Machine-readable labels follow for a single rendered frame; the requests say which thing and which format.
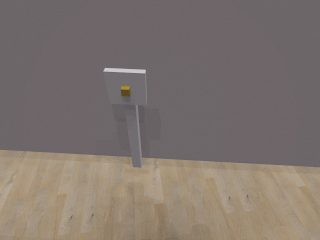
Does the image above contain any button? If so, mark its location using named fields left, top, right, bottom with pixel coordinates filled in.
left=120, top=86, right=131, bottom=97

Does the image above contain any panel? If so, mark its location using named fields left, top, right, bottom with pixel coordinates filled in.
left=103, top=68, right=147, bottom=168

